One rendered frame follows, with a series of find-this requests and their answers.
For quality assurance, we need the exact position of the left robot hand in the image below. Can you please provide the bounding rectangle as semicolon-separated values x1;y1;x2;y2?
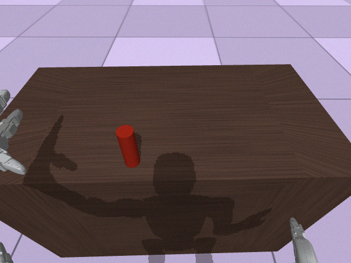
0;89;26;175

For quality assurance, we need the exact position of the left robot arm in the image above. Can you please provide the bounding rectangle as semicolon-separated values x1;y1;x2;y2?
0;242;13;263

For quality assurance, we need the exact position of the can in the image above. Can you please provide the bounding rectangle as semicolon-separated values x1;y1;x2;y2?
116;125;140;168

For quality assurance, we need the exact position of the right robot hand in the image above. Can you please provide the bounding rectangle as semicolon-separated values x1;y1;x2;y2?
290;217;318;263

